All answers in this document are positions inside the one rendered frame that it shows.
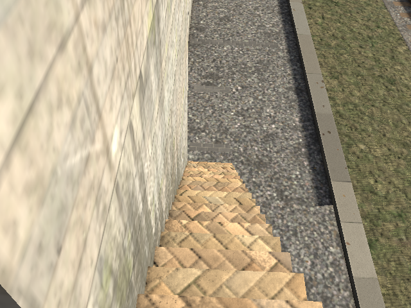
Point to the stairs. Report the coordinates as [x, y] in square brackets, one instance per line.
[217, 251]

